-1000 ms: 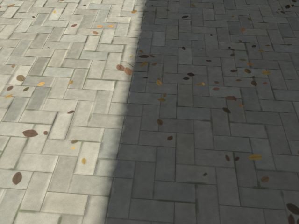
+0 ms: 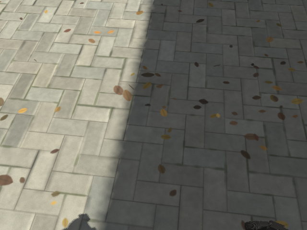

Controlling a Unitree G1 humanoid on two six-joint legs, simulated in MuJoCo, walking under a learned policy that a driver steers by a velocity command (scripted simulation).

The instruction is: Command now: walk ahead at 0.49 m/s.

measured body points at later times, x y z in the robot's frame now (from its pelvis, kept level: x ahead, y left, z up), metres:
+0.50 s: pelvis +0.27 -0.01 +0.02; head +0.30 -0.01 +0.47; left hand +0.47 +0.19 -0.10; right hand +0.16 -0.24 -0.12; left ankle +0.14 +0.05 -0.72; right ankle +0.43 -0.13 -0.69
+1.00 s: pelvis +0.53 -0.04 +0.02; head +0.56 -0.05 +0.47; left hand +0.44 +0.18 -0.12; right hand +0.70 -0.26 -0.10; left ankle +0.70 +0.09 -0.67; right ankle +0.45 -0.11 -0.72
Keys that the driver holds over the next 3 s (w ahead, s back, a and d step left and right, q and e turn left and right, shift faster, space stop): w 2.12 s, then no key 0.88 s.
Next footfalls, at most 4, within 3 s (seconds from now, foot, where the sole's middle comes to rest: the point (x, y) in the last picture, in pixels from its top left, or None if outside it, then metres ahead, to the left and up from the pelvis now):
0.02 left None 0.18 0.05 -0.76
0.58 right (197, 219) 0.49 -0.11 -0.76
1.14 left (158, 155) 0.78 0.07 -0.76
1.72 right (191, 107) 1.09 -0.10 -0.76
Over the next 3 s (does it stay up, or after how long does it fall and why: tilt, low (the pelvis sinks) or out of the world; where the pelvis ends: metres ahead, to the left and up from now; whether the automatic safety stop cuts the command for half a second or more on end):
stays up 1.30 -0.01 0.02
